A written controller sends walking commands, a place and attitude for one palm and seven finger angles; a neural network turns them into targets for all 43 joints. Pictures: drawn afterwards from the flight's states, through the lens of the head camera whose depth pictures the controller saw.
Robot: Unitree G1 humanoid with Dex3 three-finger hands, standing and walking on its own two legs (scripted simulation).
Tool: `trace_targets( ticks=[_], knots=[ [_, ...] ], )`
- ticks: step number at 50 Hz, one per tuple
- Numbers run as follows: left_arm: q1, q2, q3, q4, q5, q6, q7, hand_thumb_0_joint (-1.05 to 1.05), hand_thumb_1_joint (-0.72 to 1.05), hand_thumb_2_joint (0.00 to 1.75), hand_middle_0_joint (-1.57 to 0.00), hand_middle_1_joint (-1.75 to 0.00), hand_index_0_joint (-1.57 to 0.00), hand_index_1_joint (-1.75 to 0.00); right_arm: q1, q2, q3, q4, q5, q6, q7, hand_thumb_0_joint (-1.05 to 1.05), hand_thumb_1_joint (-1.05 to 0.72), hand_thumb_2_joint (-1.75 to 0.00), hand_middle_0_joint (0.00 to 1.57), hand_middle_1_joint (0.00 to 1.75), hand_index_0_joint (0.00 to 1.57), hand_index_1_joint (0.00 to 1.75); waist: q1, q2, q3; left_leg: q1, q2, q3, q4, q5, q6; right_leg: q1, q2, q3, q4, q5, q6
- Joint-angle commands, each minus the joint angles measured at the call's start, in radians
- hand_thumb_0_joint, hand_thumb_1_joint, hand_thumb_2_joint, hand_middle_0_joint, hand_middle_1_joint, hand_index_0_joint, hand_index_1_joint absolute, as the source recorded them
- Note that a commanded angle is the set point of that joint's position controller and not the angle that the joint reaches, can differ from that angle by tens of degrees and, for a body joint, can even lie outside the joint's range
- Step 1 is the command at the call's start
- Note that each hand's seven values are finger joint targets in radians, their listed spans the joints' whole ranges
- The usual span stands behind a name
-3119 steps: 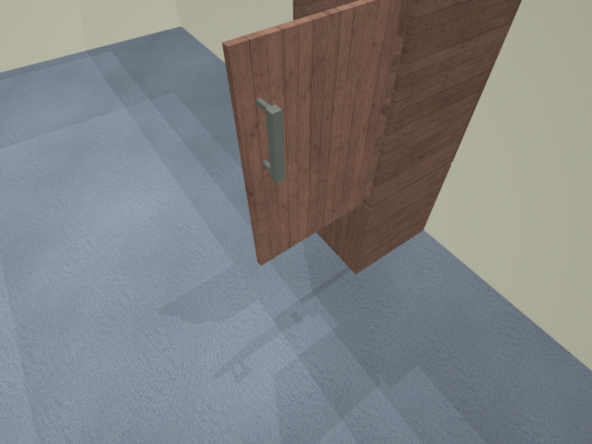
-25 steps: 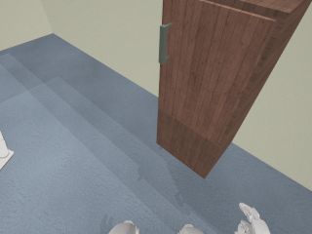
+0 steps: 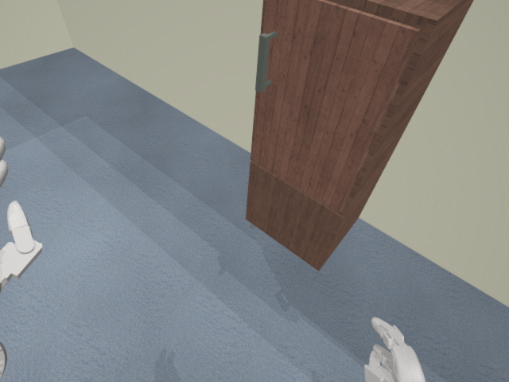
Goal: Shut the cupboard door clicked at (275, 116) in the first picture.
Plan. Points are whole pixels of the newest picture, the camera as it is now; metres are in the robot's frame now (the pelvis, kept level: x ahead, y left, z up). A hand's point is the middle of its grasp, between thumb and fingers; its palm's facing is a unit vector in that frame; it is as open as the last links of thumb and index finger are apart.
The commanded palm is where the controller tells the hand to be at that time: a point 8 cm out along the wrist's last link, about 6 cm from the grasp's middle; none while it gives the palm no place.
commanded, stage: stop stepping back and stand still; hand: left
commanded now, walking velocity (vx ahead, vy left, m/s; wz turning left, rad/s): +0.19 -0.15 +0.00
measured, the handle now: (266, 62) +0.90 +0.04 +0.08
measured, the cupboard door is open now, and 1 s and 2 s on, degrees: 0 0 0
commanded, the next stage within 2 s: let the arm hang, fingers relaxed in 0.94 s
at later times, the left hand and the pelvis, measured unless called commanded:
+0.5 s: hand (31, 296) +0.16 +0.24 +0.18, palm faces +0.42 -0.82 -0.40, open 7.4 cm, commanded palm +0.10 +0.28 +0.19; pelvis -0.06 -0.01 +0.01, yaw -4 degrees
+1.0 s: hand (15, 273) +0.18 +0.27 +0.17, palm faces +0.38 -0.83 -0.42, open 7.4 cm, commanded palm +0.13 +0.31 +0.19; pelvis -0.04 +0.03 +0.01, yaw -5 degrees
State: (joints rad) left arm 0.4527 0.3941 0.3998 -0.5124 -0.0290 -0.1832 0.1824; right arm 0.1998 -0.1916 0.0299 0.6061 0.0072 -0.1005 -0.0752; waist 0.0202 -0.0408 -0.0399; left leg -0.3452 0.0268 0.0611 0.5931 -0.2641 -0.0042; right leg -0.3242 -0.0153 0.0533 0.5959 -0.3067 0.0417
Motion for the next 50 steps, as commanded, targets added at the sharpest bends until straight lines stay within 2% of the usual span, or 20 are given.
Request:
trace_targets(
  ticks=[1, 2, 3, 5, 8, 10, 11, 12, 13, 14, 16, 19, 23, 25, 27, 29, 31, 35, 39, 50],
  knots=[
    [0.083, 0.228, 0.183, -0.188, -0.022, -0.067, 0.012, 0.00, 0.90, 0.90, -0.20, -0.30, -0.20, -0.30, -0.040, -0.146, -0.083, -0.173, 0.004, -0.074, -0.009, 0.00, -0.90, -0.90, 0.20, 0.30, 0.20, 0.30, -0.016, 0.230, -0.159, 0.288, 0.256, -0.253, -0.281, 0.423, 0.047, -0.102, 0.058, -0.067, 0.111, -0.110, -0.019],
    [0.076, 0.225, 0.182, -0.244, -0.029, -0.067, 0.004, 0.00, 0.90, 0.90, -0.20, -0.30, -0.20, -0.30, -0.049, -0.126, -0.073, -0.160, -0.008, -0.072, -0.006, 0.00, -0.90, -0.90, 0.20, 0.30, 0.20, 0.30, -0.037, 0.358, -0.128, 0.239, 0.278, -0.291, -0.356, 0.325, 0.020, -0.109, 0.056, -0.077, 0.217, -0.169, -0.012],
    [0.047, 0.230, 0.179, -0.292, -0.020, -0.072, 0.003, 0.00, 0.90, 0.90, -0.20, -0.30, -0.20, -0.30, -0.050, -0.127, -0.073, -0.154, -0.018, -0.073, -0.001, 0.00, -0.90, -0.90, 0.20, 0.30, 0.20, 0.30, -0.045, 0.367, -0.084, 0.157, 0.288, -0.287, -0.379, 0.215, 0.032, -0.080, 0.037, -0.055, 0.269, -0.148, -0.017],
    [0.113, 0.197, 0.157, -0.272, -0.015, -0.066, 0.004, 0.00, 0.90, 0.90, -0.20, -0.30, -0.20, -0.30, -0.047, -0.127, -0.067, -0.147, -0.010, -0.072, 0.011, 0.00, -0.90, -0.90, 0.20, 0.30, 0.20, 0.30, -0.041, 0.252, -0.069, 0.102, 0.250, -0.175, -0.359, 0.056, 0.071, -0.010, 0.029, -0.084, 0.179, -0.084, -0.023],
    [0.145, 0.206, 0.153, -0.215, -0.016, -0.052, 0.007, 0.00, 0.90, 0.90, -0.20, -0.30, -0.20, -0.30, -0.067, -0.139, -0.057, -0.153, -0.007, -0.048, 0.005, 0.00, -0.90, -0.90, 0.20, 0.30, 0.20, 0.30, -0.044, 0.283, -0.018, -0.071, 0.225, -0.125, -0.429, -0.356, 0.057, 0.157, 0.055, -0.167, -0.007, -0.071, -0.037],
    [0.116, 0.219, 0.163, -0.165, -0.006, -0.037, 0.013, 0.00, 0.90, 0.90, -0.20, -0.30, -0.20, -0.30, -0.062, -0.148, -0.067, -0.154, -0.013, -0.020, -0.009, 0.00, -0.90, -0.90, 0.20, 0.30, 0.20, 0.30, -0.048, 0.273, -0.010, -0.181, 0.171, -0.084, -0.367, -0.474, 0.039, 0.286, 0.057, -0.174, -0.102, -0.115, -0.068],
    [0.112, 0.241, 0.178, -0.149, -0.002, -0.033, 0.015, 0.00, 0.90, 0.90, -0.20, -0.30, -0.20, -0.30, -0.055, -0.150, -0.070, -0.154, -0.015, -0.008, -0.011, 0.00, -0.90, -0.90, 0.20, 0.30, 0.20, 0.30, -0.051, 0.203, -0.010, -0.198, 0.131, -0.067, -0.249, -0.441, 0.033, 0.290, 0.011, -0.103, -0.171, -0.148, -0.100],
    [0.088, 0.252, 0.187, -0.140, -0.002, -0.031, 0.019, 0.00, 0.90, 0.90, -0.20, -0.30, -0.20, -0.30, -0.052, -0.137, -0.071, -0.151, -0.020, 0.005, -0.010, 0.00, -0.90, -0.90, 0.20, 0.30, 0.20, 0.30, -0.047, 0.063, -0.001, -0.244, 0.084, -0.037, -0.028, -0.333, 0.025, 0.261, -0.106, 0.096, -0.260, -0.231, -0.168],
    [0.063, 0.284, 0.214, -0.146, -0.005, -0.037, 0.022, 0.00, 0.90, 0.90, -0.20, -0.30, -0.20, -0.30, -0.038, -0.139, -0.074, -0.144, -0.024, 0.009, -0.006, 0.00, -0.90, -0.90, 0.20, 0.30, 0.20, 0.30, -0.039, -0.079, -0.006, -0.277, 0.022, 0.005, 0.204, -0.190, 0.009, 0.212, -0.274, 0.353, -0.387, -0.275, -0.250],
    [0.022, 0.273, 0.196, -0.150, -0.010, -0.046, 0.031, 0.00, 0.90, 0.90, -0.20, -0.30, -0.20, -0.30, -0.034, -0.135, -0.075, -0.134, -0.014, -0.007, 0.001, 0.00, -0.90, -0.90, 0.20, 0.30, 0.20, 0.30, -0.025, -0.166, -0.017, -0.333, 0.004, -0.023, 0.359, -0.191, -0.006, 0.230, -0.347, 0.444, -0.411, -0.223, -0.290],
    [0.022, 0.215, 0.146, -0.089, -0.006, -0.051, 0.029, 0.00, 0.90, 0.90, -0.20, -0.30, -0.20, -0.30, -0.015, -0.153, -0.083, -0.106, -0.016, -0.008, 0.006, 0.00, -0.90, -0.90, 0.20, 0.30, 0.20, 0.30, -0.044, -0.058, 0.007, -0.309, 0.025, -0.066, 0.442, -0.153, -0.014, 0.140, -0.313, 0.349, -0.398, -0.281, -0.269],
    [-0.026, 0.198, 0.103, -0.064, 0.008, -0.074, 0.017, 0.00, 0.90, 0.90, -0.20, -0.30, -0.20, -0.30, -0.046, -0.140, -0.069, -0.088, -0.020, -0.011, -0.006, 0.00, -0.90, -0.90, 0.20, 0.30, 0.20, 0.30, -0.044, -0.026, 0.109, -0.208, 0.044, -0.035, 0.359, -0.053, -0.009, -0.028, -0.255, 0.179, -0.421, -0.198, -0.217],
    [-0.066, 0.217, 0.105, -0.111, 0.020, -0.085, 0.024, 0.00, 0.90, 0.90, -0.20, -0.30, -0.20, -0.30, -0.053, -0.128, -0.072, -0.090, -0.022, -0.038, -0.020, 0.00, -0.90, -0.90, 0.20, 0.30, 0.20, 0.30, -0.024, -0.060, 0.073, -0.015, 0.024, 0.029, 0.094, -0.051, 0.016, -0.046, -0.234, 0.127, -0.389, -0.273, -0.199],
    [-0.045, 0.221, 0.118, -0.153, 0.015, -0.087, 0.029, 0.00, 0.90, 0.90, -0.20, -0.30, -0.20, -0.30, -0.044, -0.128, -0.073, -0.096, -0.023, -0.050, -0.022, 0.00, -0.90, -0.90, 0.20, 0.30, 0.20, 0.30, -0.026, 0.005, 0.040, 0.076, 0.000, 0.054, -0.050, -0.016, 0.018, -0.011, -0.191, 0.093, -0.331, -0.234, -0.174],
    [0.007, 0.234, 0.151, -0.176, 0.006, -0.091, 0.029, 0.00, 0.90, 0.90, -0.20, -0.30, -0.20, -0.30, -0.029, -0.141, -0.078, -0.107, -0.016, -0.056, -0.026, 0.00, -0.90, -0.90, 0.20, 0.30, 0.20, 0.30, -0.028, 0.090, 0.005, 0.145, 0.052, -0.030, -0.184, -0.011, 0.042, 0.028, -0.123, 0.047, -0.198, -0.090, -0.115],
    [0.023, 0.237, 0.176, -0.194, 0.000, -0.091, 0.028, 0.00, 0.90, 0.90, -0.20, -0.30, -0.20, -0.30, -0.048, -0.167, -0.086, -0.129, -0.002, -0.056, -0.022, 0.00, -0.90, -0.90, 0.20, 0.30, 0.20, 0.30, -0.013, 0.149, -0.048, 0.149, 0.149, -0.152, -0.183, 0.209, 0.070, 0.079, -0.026, -0.010, -0.083, 0.115, -0.057],
    [0.077, 0.225, 0.186, -0.137, -0.004, -0.083, 0.015, 0.00, 0.90, 0.90, -0.20, -0.30, -0.20, -0.30, -0.037, -0.139, -0.069, -0.113, -0.005, -0.055, -0.018, 0.00, -0.90, -0.90, 0.20, 0.30, 0.20, 0.30, -0.022, 0.241, -0.038, 0.059, 0.150, -0.146, -0.227, 0.126, 0.063, 0.116, -0.005, -0.056, -0.079, 0.097, -0.045],
    [0.052, 0.179, 0.132, -0.115, -0.008, -0.071, 0.007, 0.00, 0.90, 0.90, -0.20, -0.30, -0.20, -0.30, -0.032, -0.136, -0.065, -0.113, 0.002, -0.055, -0.008, 0.00, -0.90, -0.90, 0.20, 0.30, 0.20, 0.30, -0.036, 0.075, -0.042, 0.030, 0.097, -0.069, -0.150, 0.122, 0.034, 0.157, -0.043, 0.005, -0.150, 0.230, -0.061],
    [0.052, 0.186, 0.124, -0.127, -0.013, -0.058, 0.007, 0.00, 0.90, 0.90, -0.20, -0.30, -0.20, -0.30, -0.042, -0.126, -0.058, -0.122, 0.000, -0.042, -0.004, 0.00, -0.90, -0.90, 0.20, 0.30, 0.20, 0.30, -0.037, 0.056, -0.098, 0.104, 0.078, -0.039, -0.109, 0.219, 0.020, 0.149, -0.073, 0.023, -0.155, 0.358, -0.070],
    [0.014, 0.189, 0.125, -0.154, -0.016, -0.048, 0.006, 0.00, 0.90, 0.90, -0.20, -0.30, -0.20, -0.30, -0.061, -0.122, -0.046, -0.152, -0.002, -0.020, -0.016, 0.00, -0.90, -0.90, 0.20, 0.30, 0.20, 0.30, -0.030, 0.133, -0.072, 0.081, 0.084, -0.064, -0.186, 0.195, 0.017, 0.165, -0.034, -0.035, -0.173, 0.273, -0.051]
  ],
)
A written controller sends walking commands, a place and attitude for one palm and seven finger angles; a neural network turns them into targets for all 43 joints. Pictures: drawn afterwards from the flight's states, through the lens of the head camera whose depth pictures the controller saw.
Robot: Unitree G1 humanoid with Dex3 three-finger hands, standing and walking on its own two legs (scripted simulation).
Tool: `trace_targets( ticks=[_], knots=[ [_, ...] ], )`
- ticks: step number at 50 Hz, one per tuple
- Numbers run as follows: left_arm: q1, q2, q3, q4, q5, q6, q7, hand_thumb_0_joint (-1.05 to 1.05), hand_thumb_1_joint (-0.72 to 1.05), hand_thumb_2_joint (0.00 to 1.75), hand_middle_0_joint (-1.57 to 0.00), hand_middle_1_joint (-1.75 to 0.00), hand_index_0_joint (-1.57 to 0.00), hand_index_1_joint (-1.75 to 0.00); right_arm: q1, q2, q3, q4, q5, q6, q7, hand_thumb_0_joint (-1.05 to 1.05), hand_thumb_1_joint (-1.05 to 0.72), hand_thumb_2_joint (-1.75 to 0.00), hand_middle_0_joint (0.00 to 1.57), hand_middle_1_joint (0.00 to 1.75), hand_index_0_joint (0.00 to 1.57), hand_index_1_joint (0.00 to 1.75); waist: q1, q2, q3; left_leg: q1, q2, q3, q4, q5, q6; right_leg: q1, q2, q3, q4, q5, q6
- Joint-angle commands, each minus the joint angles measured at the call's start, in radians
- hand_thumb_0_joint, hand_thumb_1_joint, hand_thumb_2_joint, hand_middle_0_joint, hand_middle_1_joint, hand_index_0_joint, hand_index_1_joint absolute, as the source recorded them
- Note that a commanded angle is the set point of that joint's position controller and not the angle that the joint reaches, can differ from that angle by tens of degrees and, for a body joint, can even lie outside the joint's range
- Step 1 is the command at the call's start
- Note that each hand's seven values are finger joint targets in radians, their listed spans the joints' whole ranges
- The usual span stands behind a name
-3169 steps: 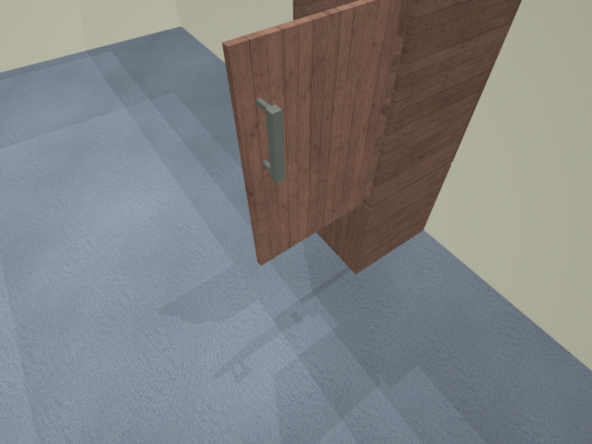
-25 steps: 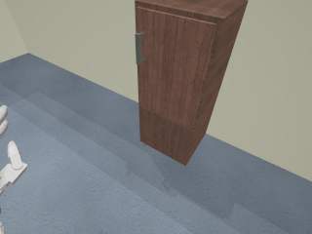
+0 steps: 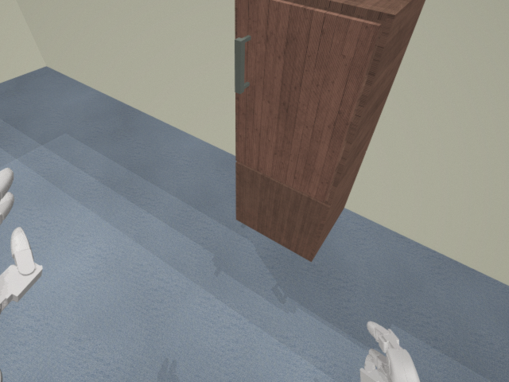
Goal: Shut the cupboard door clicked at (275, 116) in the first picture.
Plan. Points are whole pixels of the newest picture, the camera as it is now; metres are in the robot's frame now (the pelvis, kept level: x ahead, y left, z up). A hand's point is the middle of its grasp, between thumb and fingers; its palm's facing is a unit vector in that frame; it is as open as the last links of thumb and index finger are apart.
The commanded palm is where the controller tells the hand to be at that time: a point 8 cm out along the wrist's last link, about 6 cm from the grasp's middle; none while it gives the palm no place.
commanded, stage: let the arm hang, fingers relaxed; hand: left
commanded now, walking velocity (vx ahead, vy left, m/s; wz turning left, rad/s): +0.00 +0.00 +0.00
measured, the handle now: (243, 64) +0.94 +0.10 +0.07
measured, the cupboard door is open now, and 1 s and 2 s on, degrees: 0 0 0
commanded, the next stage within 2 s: look to check the result in 1.14 s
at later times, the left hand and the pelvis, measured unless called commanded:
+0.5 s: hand out of the picture -0.05 +0.19 -0.17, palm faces +0.01 -0.98 -0.20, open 7.1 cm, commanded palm none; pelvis -0.02 +0.00 +0.00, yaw +1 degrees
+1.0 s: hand out of the picture +0.01 +0.19 -0.16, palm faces +0.01 -0.97 -0.22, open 7.4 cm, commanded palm none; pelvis -0.03 +0.00 +0.01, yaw +0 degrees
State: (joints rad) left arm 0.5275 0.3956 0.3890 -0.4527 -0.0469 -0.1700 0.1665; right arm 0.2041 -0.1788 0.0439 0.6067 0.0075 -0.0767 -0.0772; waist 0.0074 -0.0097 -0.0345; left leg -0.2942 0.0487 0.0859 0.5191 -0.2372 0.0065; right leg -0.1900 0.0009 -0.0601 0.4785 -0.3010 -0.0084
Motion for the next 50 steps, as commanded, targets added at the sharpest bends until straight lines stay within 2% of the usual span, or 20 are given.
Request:
trace_targets(
  ticks=[1, 2, 3, 4, 5, 6, 7, 10, 12, 15, 17, 19, 20, 22, 25, 27, 33, 37, 39, 50],
  knots=[
    [-0.053, 0.195, 0.144, -0.214, 0.001, -0.060, 0.021, 0.00, 0.90, 0.90, -0.20, -0.30, -0.20, -0.30, -0.067, -0.137, -0.063, -0.153, -0.003, -0.046, -0.015, 0.00, -0.90, -0.90, 0.20, 0.30, 0.20, 0.30, -0.016, 0.108, -0.081, 0.033, 0.062, -0.087, -0.117, 0.155, 0.005, 0.028, -0.051, 0.078, -0.059, 0.259, -0.001],
    [-0.086, 0.011, -0.308, 0.523, 0.062, 0.089, -0.123, 0.00, 0.90, 0.90, -0.20, -0.30, -0.20, -0.30, -0.166, -0.333, -0.104, 0.019, 0.015, -0.099, 0.078, 0.00, -0.90, -0.90, 0.20, 0.30, 0.20, 0.30, -0.031, 0.121, 0.026, -0.011, 0.085, -0.087, 0.026, 0.364, 0.013, -0.095, -0.118, 0.017, 0.060, 0.355, -0.009],
    [-0.106, 0.001, -0.286, 0.556, 0.061, 0.168, -0.150, 0.00, 0.90, 0.90, -0.20, -0.30, -0.20, -0.30, -0.088, -0.304, -0.116, 0.031, 0.004, -0.041, 0.082, 0.00, -0.90, -0.90, 0.20, 0.30, 0.20, 0.30, -0.023, 0.137, -0.045, 0.045, 0.094, -0.075, 0.002, 0.376, 0.005, -0.109, -0.109, 0.064, 0.039, 0.262, -0.015],
    [-0.130, -0.019, -0.299, 0.588, 0.062, 0.178, -0.159, 0.00, 0.90, 0.90, -0.20, -0.30, -0.20, -0.30, -0.066, -0.290, -0.108, 0.034, -0.006, -0.019, 0.080, 0.00, -0.90, -0.90, 0.20, 0.30, 0.20, 0.30, -0.016, 0.124, -0.064, 0.018, 0.116, -0.102, -0.014, 0.325, 0.026, -0.113, -0.084, 0.040, 0.075, 0.146, -0.015],
    [-0.162, -0.009, -0.301, 0.636, 0.064, 0.179, -0.165, 0.00, 0.90, 0.90, -0.20, -0.30, -0.20, -0.30, -0.073, -0.290, -0.094, 0.032, -0.008, 0.004, 0.080, 0.00, -0.90, -0.90, 0.20, 0.30, 0.20, 0.30, -0.009, 0.098, -0.045, -0.023, 0.128, -0.135, -0.043, 0.297, 0.047, -0.104, -0.067, 0.029, 0.098, 0.080, -0.012],
    [-0.185, 0.008, -0.306, 0.692, 0.068, 0.174, -0.168, 0.00, 0.90, 0.90, -0.20, -0.30, -0.20, -0.30, -0.075, -0.293, -0.089, 0.036, -0.014, 0.015, 0.078, 0.00, -0.90, -0.90, 0.20, 0.30, 0.20, 0.30, -0.002, -0.003, -0.044, -0.023, 0.132, -0.156, -0.055, 0.296, 0.055, -0.081, -0.057, 0.033, 0.092, 0.073, -0.017],
    [-0.197, 0.018, -0.315, 0.748, 0.067, 0.171, -0.169, 0.00, 0.90, 0.90, -0.20, -0.30, -0.20, -0.30, -0.085, -0.301, -0.083, 0.040, -0.017, 0.023, 0.076, 0.00, -0.90, -0.90, 0.20, 0.30, 0.20, 0.30, 0.003, -0.057, -0.062, -0.016, 0.123, -0.159, -0.050, 0.284, 0.054, -0.056, -0.066, 0.043, 0.064, 0.095, -0.019],
    [-0.252, 0.040, -0.332, 0.950, 0.070, 0.168, -0.162, 0.00, 0.90, 0.90, -0.20, -0.30, -0.20, -0.30, -0.076, -0.278, -0.075, 0.099, -0.026, 0.050, 0.077, 0.00, -0.90, -0.90, 0.20, 0.30, 0.20, 0.30, -0.008, -0.151, -0.061, 0.032, 0.077, -0.136, -0.040, 0.212, 0.034, -0.051, -0.113, 0.097, 0.000, 0.139, -0.038],
    [-0.275, 0.028, -0.349, 1.070, 0.068, 0.171, -0.156, 0.00, 0.90, 0.90, -0.20, -0.30, -0.20, -0.30, -0.058, -0.250, -0.064, 0.149, -0.032, 0.067, 0.078, 0.00, -0.90, -0.90, 0.20, 0.30, 0.20, 0.30, -0.018, -0.066, -0.057, 0.060, 0.062, -0.123, -0.065, 0.181, 0.022, -0.053, -0.126, 0.120, -0.027, 0.120, -0.044],
    [-0.273, 0.001, -0.363, 1.224, 0.065, 0.174, -0.151, 0.00, 0.90, 0.90, -0.20, -0.30, -0.20, -0.30, -0.049, -0.209, -0.054, 0.226, -0.033, 0.079, 0.076, 0.00, -0.90, -0.90, 0.20, 0.30, 0.20, 0.30, -0.015, 0.054, -0.017, 0.073, 0.057, -0.116, -0.122, 0.103, 0.015, -0.051, -0.110, 0.123, -0.074, 0.059, -0.032],
    [-0.260, -0.012, -0.362, 1.310, 0.064, 0.166, -0.150, 0.00, 0.90, 0.90, -0.20, -0.30, -0.20, -0.30, -0.025, -0.194, -0.057, 0.276, -0.029, 0.080, 0.070, 0.00, -0.90, -0.90, 0.20, 0.30, 0.20, 0.30, -0.017, 0.058, -0.020, 0.093, 0.057, -0.108, -0.128, 0.094, 0.013, -0.035, -0.114, 0.128, -0.110, 0.071, -0.037],
    [-0.242, -0.028, -0.350, 1.372, 0.063, 0.163, -0.148, 0.00, 0.90, 0.90, -0.20, -0.30, -0.20, -0.30, -0.006, -0.178, -0.064, 0.319, -0.030, 0.082, 0.064, 0.00, -0.90, -0.90, 0.20, 0.30, 0.20, 0.30, -0.015, 0.138, -0.008, 0.098, 0.056, -0.104, -0.143, 0.050, 0.013, -0.025, -0.112, 0.130, -0.141, 0.064, -0.047],
    [-0.239, -0.026, -0.353, 1.401, 0.061, 0.162, -0.149, 0.00, 0.90, 0.90, -0.20, -0.30, -0.20, -0.30, 0.003, -0.174, -0.065, 0.339, -0.029, 0.082, 0.062, 0.00, -0.90, -0.90, 0.20, 0.30, 0.20, 0.30, -0.013, 0.148, 0.005, 0.093, 0.056, -0.103, -0.150, 0.033, 0.012, -0.024, -0.111, 0.127, -0.152, 0.063, -0.048],
    [-0.237, -0.030, -0.353, 1.447, 0.060, 0.160, -0.148, 0.00, 0.90, 0.90, -0.20, -0.30, -0.20, -0.30, 0.034, -0.172, -0.072, 0.373, -0.025, 0.084, 0.057, 0.00, -0.90, -0.90, 0.20, 0.30, 0.20, 0.30, -0.019, 0.106, 0.028, 0.101, 0.065, -0.106, -0.159, 0.016, 0.012, -0.031, -0.112, 0.122, -0.178, 0.043, -0.051],
    [-0.227, -0.037, -0.355, 1.504, 0.059, 0.160, -0.148, 0.00, 0.90, 0.90, -0.20, -0.30, -0.20, -0.30, 0.069, -0.169, -0.076, 0.417, -0.024, 0.085, 0.053, 0.00, -0.90, -0.90, 0.20, 0.30, 0.20, 0.30, -0.019, 0.085, 0.070, 0.085, 0.068, -0.115, -0.188, -0.037, 0.017, -0.046, -0.106, 0.119, -0.196, 0.007, -0.052],
    [-0.219, -0.040, -0.355, 1.529, 0.060, 0.159, -0.147, 0.00, 0.90, 0.90, -0.20, -0.30, -0.20, -0.30, 0.089, -0.166, -0.080, 0.435, -0.022, 0.084, 0.050, 0.00, -0.90, -0.90, 0.20, 0.30, 0.20, 0.30, -0.019, 0.034, 0.077, 0.092, 0.071, -0.111, -0.188, -0.029, 0.019, -0.049, -0.106, 0.115, -0.204, -0.003, -0.052],
    [-0.206, -0.053, -0.356, 1.565, 0.060, 0.160, -0.143, 0.00, 0.90, 0.90, -0.20, -0.30, -0.20, -0.30, 0.117, -0.153, -0.081, 0.467, -0.022, 0.082, 0.048, 0.00, -0.90, -0.90, 0.20, 0.30, 0.20, 0.30, -0.016, 0.001, 0.097, 0.097, 0.076, -0.111, -0.206, -0.030, 0.024, -0.062, -0.104, 0.109, -0.199, -0.009, -0.047],
    [-0.206, -0.053, -0.354, 1.567, 0.062, 0.160, -0.140, 0.00, 0.90, 0.90, -0.20, -0.30, -0.20, -0.30, 0.116, -0.144, -0.082, 0.477, -0.022, 0.080, 0.049, 0.00, -0.90, -0.90, 0.20, 0.30, 0.20, 0.30, -0.015, -0.007, 0.107, 0.093, 0.076, -0.105, -0.209, -0.020, 0.023, -0.062, -0.104, 0.107, -0.196, -0.001, -0.045],
    [-0.210, -0.059, -0.355, 1.567, 0.062, 0.163, -0.140, 0.00, 0.90, 0.90, -0.20, -0.30, -0.20, -0.30, 0.113, -0.138, -0.081, 0.479, -0.024, 0.083, 0.050, 0.00, -0.90, -0.90, 0.20, 0.30, 0.20, 0.30, -0.014, -0.010, 0.137, 0.085, 0.071, -0.106, -0.216, -0.042, 0.022, -0.086, -0.104, 0.111, -0.202, -0.031, -0.042],
    [-0.245, -0.061, -0.352, 1.550, 0.063, 0.157, -0.140, 0.00, 0.90, 0.90, -0.20, -0.30, -0.20, -0.30, 0.083, -0.137, -0.079, 0.476, -0.025, 0.075, 0.051, 0.00, -0.90, -0.90, 0.20, 0.30, 0.20, 0.30, -0.014, 0.030, 0.111, 0.095, 0.071, -0.111, -0.230, 0.014, 0.016, -0.044, -0.103, 0.105, -0.191, 0.052, -0.036]
  ],
)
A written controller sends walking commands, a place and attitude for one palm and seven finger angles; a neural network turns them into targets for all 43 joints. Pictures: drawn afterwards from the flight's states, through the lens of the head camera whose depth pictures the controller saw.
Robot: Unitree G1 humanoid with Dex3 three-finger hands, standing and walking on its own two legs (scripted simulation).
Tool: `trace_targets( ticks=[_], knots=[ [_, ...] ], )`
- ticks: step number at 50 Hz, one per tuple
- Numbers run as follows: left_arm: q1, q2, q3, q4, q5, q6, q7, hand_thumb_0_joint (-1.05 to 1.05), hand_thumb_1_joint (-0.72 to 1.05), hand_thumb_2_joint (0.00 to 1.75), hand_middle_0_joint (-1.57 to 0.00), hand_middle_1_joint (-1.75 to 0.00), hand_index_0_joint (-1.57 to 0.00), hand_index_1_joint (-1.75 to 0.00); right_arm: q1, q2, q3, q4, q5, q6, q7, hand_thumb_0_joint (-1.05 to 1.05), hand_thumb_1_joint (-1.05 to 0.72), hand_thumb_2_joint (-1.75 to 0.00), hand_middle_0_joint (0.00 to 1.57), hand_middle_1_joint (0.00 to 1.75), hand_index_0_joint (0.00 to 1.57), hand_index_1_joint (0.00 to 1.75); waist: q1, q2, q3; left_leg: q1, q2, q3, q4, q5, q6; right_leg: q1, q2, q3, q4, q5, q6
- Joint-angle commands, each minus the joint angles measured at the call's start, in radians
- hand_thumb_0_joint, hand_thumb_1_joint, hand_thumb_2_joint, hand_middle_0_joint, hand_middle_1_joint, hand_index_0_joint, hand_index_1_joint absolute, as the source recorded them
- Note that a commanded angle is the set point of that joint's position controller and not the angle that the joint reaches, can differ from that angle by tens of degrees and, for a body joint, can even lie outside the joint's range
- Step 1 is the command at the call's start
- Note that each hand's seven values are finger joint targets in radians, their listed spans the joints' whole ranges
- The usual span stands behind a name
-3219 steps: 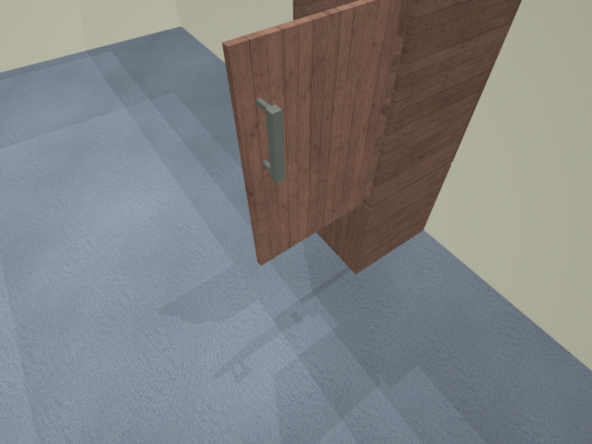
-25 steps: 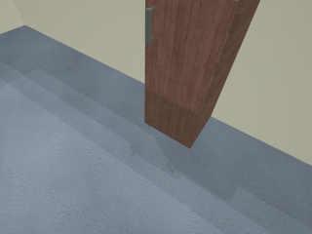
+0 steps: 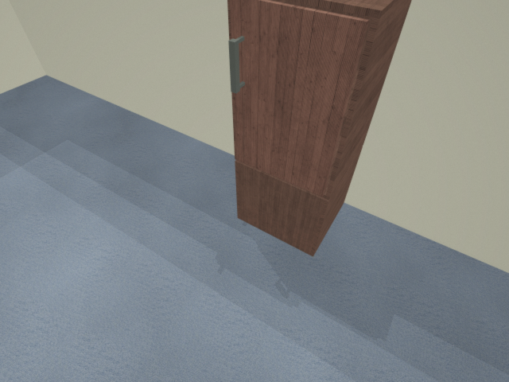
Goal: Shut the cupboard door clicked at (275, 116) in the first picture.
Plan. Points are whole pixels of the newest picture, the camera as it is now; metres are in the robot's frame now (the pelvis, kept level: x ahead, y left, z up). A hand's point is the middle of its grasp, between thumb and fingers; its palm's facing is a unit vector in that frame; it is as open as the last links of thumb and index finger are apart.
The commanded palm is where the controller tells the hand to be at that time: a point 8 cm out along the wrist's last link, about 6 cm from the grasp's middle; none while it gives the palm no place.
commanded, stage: let the arm hang, fingers relaxed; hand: left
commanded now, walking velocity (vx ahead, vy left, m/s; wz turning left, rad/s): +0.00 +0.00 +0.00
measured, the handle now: (238, 65) +0.96 +0.10 +0.06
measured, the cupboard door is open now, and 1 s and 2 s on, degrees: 0 0 0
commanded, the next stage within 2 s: look to check the result in 0.14 s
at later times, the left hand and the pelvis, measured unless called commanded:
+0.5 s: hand out of the picture +0.02 +0.21 -0.17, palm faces +0.02 -0.96 -0.26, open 7.4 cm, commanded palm none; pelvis +0.01 -0.01 +0.00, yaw +0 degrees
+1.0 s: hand out of the picture +0.08 +0.21 -0.16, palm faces +0.01 -0.96 -0.29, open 7.4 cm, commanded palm none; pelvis +0.03 -0.01 +0.00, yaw +1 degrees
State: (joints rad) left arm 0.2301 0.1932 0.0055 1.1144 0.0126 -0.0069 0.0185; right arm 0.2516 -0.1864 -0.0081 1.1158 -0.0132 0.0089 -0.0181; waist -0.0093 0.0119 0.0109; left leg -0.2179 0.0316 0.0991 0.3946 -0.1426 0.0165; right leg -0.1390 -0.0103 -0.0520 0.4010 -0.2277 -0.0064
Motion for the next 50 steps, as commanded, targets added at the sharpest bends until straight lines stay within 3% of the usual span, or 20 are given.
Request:
trace_targets(
  ticks=[1, 4, 21, 26, 50],
  knots=[
    [0.059, 0.150, 0.034, -0.019, 0.004, -0.008, 0.007, 0.00, 0.90, 0.90, -0.20, -0.30, -0.20, -0.30, 0.032, -0.140, -0.029, -0.037, -0.002, -0.013, -0.008, 0.00, -0.90, -0.90, 0.20, 0.30, 0.20, 0.30, 0.007, 0.009, 0.057, 0.030, 0.090, -0.122, -0.099, -0.060, 0.007, -0.094, -0.092, 0.093, -0.112, -0.006, -0.038],
    [0.048, 0.142, 0.032, -0.016, 0.003, -0.009, 0.007, 0.00, 0.90, 0.90, -0.20, -0.30, -0.20, -0.30, 0.025, -0.130, -0.027, -0.036, -0.004, -0.013, -0.009, 0.00, -0.90, -0.90, 0.20, 0.30, 0.20, 0.30, 0.004, 0.008, 0.056, 0.031, 0.089, -0.123, -0.102, -0.051, 0.005, -0.083, -0.095, 0.095, -0.117, 0.006, -0.037],
    [0.026, 0.192, 0.035, -0.004, 0.001, -0.020, 0.005, 0.00, 0.90, 0.90, -0.20, -0.30, -0.20, -0.30, -0.020, -0.196, -0.031, -0.036, 0.002, -0.017, -0.011, 0.00, -0.90, -0.90, 0.20, 0.30, 0.20, 0.30, 0.002, -0.001, 0.009, 0.102, 0.102, -0.121, -0.095, 0.044, 0.009, -0.040, -0.103, 0.094, -0.141, 0.081, -0.040],
    [0.013, 0.208, 0.035, -0.002, 0.002, -0.020, 0.003, 0.00, 0.90, 0.90, -0.20, -0.30, -0.20, -0.30, -0.037, -0.210, -0.031, -0.037, 0.003, -0.016, -0.009, 0.00, -0.90, -0.90, 0.20, 0.30, 0.20, 0.30, 0.002, -0.017, 0.028, 0.102, 0.103, -0.123, -0.105, 0.027, 0.008, -0.045, -0.106, 0.095, -0.154, 0.067, -0.039],
    [-0.055, 0.260, 0.038, -0.013, -0.001, -0.026, 0.000, 0.00, 0.90, 0.90, -0.20, -0.30, -0.20, -0.30, -0.097, -0.259, -0.025, -0.039, -0.001, -0.022, -0.007, 0.00, -0.90, -0.90, 0.20, 0.30, 0.20, 0.30, 0.004, 0.002, 0.000, 0.126, 0.110, -0.127, -0.117, 0.109, -0.002, 0.024, -0.121, 0.095, -0.169, 0.181, -0.039]
  ],
)
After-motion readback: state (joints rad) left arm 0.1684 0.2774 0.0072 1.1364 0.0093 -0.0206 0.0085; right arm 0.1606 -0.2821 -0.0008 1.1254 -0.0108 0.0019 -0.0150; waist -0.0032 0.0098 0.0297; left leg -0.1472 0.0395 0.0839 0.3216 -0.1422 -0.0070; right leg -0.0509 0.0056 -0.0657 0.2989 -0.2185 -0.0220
